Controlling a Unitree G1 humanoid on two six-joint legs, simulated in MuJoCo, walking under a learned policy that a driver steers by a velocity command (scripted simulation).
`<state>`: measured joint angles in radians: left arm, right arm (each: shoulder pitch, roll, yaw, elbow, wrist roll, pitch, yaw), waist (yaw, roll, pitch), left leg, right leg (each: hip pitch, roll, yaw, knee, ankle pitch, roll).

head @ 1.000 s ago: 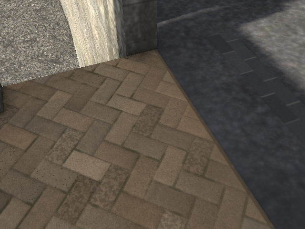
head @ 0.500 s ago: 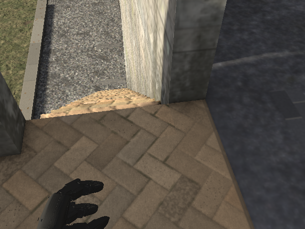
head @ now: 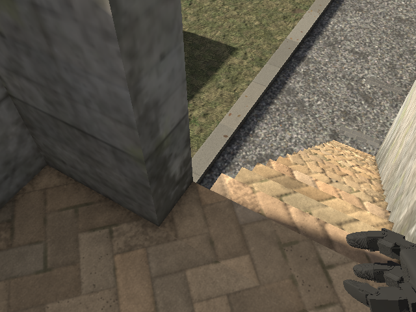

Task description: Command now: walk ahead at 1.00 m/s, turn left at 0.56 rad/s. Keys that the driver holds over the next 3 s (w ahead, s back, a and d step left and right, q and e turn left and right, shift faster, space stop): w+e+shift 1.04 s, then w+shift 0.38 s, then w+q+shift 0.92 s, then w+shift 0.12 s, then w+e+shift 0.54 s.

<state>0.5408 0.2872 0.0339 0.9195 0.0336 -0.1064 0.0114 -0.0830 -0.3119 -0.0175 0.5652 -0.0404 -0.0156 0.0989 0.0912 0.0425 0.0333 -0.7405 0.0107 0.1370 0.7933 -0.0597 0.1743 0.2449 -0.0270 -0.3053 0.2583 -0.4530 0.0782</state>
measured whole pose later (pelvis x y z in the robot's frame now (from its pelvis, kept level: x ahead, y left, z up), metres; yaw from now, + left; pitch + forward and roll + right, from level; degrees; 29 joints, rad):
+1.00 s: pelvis +0.82 -0.10 -0.07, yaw -38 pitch +0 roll +0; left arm 0.44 0.25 0.02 0.80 -0.02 0.01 0.05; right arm 0.12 -0.28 -0.03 0.59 -0.01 -0.08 0.03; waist 0.08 0.05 -0.03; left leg -0.40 -0.04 -0.15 0.53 0.55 -0.01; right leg -0.17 0.29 0.34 1.17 -0.79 -0.14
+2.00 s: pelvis +1.40 -0.53 -0.74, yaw -29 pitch -2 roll +3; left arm 0.13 0.18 0.03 0.86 0.01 -0.10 0.03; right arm 0.62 -0.17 -0.01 1.10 -0.01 -0.06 -0.03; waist -0.08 -0.05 0.02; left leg -0.09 -0.24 -0.18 1.22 -0.82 0.15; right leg -0.46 -0.03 0.09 0.59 0.53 0.02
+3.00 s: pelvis +2.08 -0.78 -1.53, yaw -20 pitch +0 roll +1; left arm 0.27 0.23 0.08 0.95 0.03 -0.03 0.05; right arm 0.36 -0.20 -0.01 0.94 -0.06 -0.11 0.04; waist 0.03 0.00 -0.08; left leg -0.43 0.06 0.07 0.99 -0.54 -0.02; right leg -0.73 0.03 0.11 1.86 -0.47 -0.14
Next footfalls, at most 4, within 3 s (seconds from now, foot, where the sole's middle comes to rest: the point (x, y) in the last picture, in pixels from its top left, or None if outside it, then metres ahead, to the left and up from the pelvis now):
0.04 left None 0.23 0.05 -0.75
0.48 right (269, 258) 0.63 -0.10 -0.75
1.04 left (241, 207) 0.95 -0.01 -0.96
1.44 right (319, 220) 1.03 -0.38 -1.18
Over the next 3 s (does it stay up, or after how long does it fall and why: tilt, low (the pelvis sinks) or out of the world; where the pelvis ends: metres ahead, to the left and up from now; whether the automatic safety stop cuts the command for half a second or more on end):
stays up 2.08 -0.78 -1.53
